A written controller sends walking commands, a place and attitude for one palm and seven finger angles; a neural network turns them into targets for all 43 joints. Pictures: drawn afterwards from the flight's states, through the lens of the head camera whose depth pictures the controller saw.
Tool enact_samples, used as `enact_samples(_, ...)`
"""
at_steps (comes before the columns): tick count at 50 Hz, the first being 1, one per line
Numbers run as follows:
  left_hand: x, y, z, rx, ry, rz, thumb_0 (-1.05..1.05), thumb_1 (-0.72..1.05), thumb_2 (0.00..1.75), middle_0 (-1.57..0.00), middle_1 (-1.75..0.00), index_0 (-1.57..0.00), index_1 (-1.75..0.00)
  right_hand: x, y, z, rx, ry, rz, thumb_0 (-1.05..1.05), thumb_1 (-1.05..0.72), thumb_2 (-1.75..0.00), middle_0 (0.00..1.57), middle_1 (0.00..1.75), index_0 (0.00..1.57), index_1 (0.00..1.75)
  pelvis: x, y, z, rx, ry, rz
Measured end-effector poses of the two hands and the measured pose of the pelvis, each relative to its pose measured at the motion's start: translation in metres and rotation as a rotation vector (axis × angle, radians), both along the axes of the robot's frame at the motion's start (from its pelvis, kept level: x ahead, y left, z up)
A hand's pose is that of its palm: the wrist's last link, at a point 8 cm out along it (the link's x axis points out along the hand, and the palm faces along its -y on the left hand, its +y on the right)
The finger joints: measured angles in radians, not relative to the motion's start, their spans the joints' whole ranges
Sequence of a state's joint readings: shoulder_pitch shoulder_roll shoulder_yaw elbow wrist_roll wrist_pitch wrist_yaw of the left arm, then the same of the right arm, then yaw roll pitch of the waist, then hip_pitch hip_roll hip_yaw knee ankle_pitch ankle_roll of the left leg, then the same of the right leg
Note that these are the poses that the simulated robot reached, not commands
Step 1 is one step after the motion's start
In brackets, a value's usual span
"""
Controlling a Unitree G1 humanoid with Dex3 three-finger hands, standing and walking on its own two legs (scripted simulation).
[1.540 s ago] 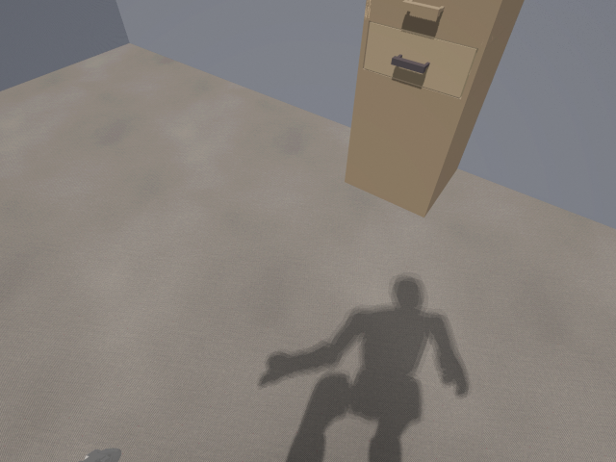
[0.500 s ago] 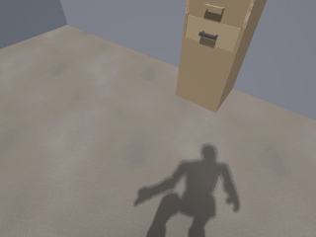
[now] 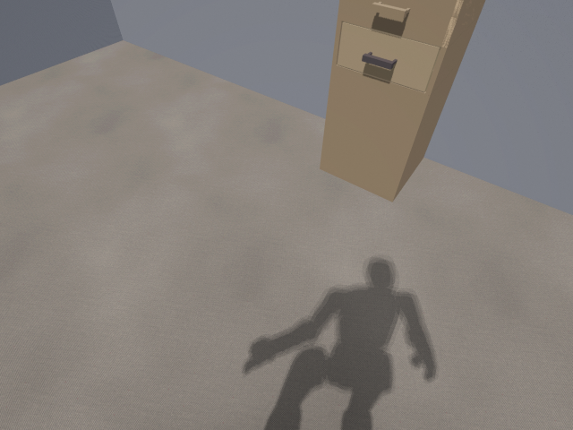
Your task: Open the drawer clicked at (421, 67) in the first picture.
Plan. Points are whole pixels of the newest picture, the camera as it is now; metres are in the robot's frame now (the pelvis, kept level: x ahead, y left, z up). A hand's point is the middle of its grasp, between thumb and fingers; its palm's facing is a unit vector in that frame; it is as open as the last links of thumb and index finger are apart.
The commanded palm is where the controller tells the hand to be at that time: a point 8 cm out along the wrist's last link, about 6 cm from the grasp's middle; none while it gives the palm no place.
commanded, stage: walk to a spot facing it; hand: left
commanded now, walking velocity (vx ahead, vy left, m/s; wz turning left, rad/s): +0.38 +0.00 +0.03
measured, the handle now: (380, 59) +1.41 -0.28 -0.10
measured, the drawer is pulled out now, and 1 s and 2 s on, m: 0.00 0.00 0.00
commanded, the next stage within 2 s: turn to face it in 1.36 s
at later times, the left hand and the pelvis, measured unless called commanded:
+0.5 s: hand out of the picture +0.11 +0.20 -0.19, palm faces -0.01 -0.99 -0.14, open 7.4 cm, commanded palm none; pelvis +0.11 +0.02 -0.01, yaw -1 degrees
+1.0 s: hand (213, 322) +0.35 +0.17 -0.18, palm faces +0.08 -0.98 -0.19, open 7.2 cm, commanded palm none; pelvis +0.33 -0.02 -0.01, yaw +2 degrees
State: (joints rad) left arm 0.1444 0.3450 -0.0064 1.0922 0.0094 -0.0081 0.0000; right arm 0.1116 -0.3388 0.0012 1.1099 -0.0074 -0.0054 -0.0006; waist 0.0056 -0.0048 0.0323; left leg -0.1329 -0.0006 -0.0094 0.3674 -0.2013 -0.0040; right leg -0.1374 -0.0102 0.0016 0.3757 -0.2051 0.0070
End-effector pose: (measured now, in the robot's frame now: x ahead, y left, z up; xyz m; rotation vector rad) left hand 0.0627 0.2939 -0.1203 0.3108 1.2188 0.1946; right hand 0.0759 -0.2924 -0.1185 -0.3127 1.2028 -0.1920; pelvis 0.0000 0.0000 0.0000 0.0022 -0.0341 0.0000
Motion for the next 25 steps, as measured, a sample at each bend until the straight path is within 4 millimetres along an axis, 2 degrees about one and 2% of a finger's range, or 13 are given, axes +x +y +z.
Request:
enact_samples(4, 0.000, -0.003, -0.002, -0.002, 0.002, 0.007, 0.01, 0.90, 0.89, -0.20, -0.30, -0.21, -0.30, 0.000, 0.003, -0.002, 0.003, 0.006, 0.002, 0.01, -0.90, -0.90, 0.20, 0.29, 0.20, 0.30, 0.003, 0.000, -0.001, 0.000, 0.004, -0.001)
enact_samples(8, -0.008, -0.016, -0.013, -0.044, 0.036, 0.022, 0.01, 0.90, 0.89, -0.20, -0.30, -0.21, -0.30, -0.008, 0.016, -0.011, 0.035, 0.042, -0.008, 0.01, -0.90, -0.90, 0.20, 0.29, 0.20, 0.30, 0.014, 0.000, -0.004, -0.003, 0.015, -0.005)
enact_samples(16, -0.041, -0.037, -0.046, -0.165, 0.175, 0.115, 0.01, 0.90, 0.89, -0.20, -0.30, -0.21, -0.30, -0.025, 0.062, -0.030, 0.087, 0.158, -0.057, 0.01, -0.91, -0.90, 0.20, 0.29, 0.20, 0.30, 0.055, 0.018, -0.017, -0.020, 0.028, 0.008)
enact_samples(18, -0.043, -0.039, -0.049, -0.182, 0.240, 0.112, 0.01, 0.90, 0.89, -0.20, -0.30, -0.21, -0.30, -0.029, 0.074, -0.031, 0.099, 0.159, -0.091, 0.01, -0.91, -0.90, 0.20, 0.29, 0.20, 0.30, 0.068, 0.023, -0.018, -0.012, 0.030, -0.012)
enact_samples(21, -0.022, -0.042, -0.046, -0.194, 0.277, 0.090, 0.01, 0.91, 0.89, -0.20, -0.30, -0.21, -0.30, -0.046, 0.094, -0.027, 0.120, 0.206, -0.150, 0.00, -0.91, -0.90, 0.20, 0.29, 0.20, 0.30, 0.086, 0.025, -0.014, -0.014, 0.030, -0.016)
enact_samples(23, 0.005, -0.044, -0.043, -0.200, 0.254, 0.077, 0.01, 0.91, 0.89, -0.20, -0.30, -0.20, -0.30, -0.060, 0.105, -0.022, 0.138, 0.272, -0.183, 0.00, -0.91, -0.90, 0.20, 0.29, 0.20, 0.30, 0.099, 0.024, -0.011, -0.015, 0.033, -0.012)
enact_samples(25, 0.041, -0.046, -0.041, -0.204, 0.208, 0.062, 0.01, 0.91, 0.89, -0.20, -0.30, -0.20, -0.30, -0.073, 0.115, -0.017, 0.158, 0.348, -0.214, 0.00, -0.91, -0.90, 0.20, 0.29, 0.20, 0.30, 0.112, 0.022, -0.009, -0.015, 0.037, -0.010)
